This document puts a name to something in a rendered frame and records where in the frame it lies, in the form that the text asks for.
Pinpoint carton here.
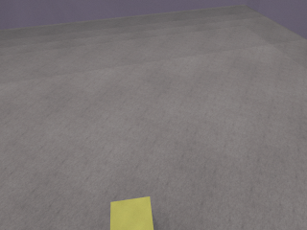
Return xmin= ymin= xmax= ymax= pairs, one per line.
xmin=110 ymin=196 xmax=154 ymax=230

